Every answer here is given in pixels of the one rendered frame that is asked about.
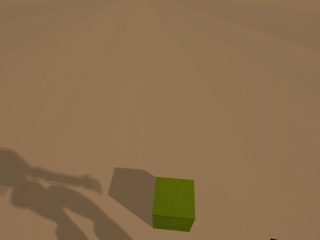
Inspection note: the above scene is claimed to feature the carton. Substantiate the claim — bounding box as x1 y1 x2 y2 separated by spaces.
152 177 195 232

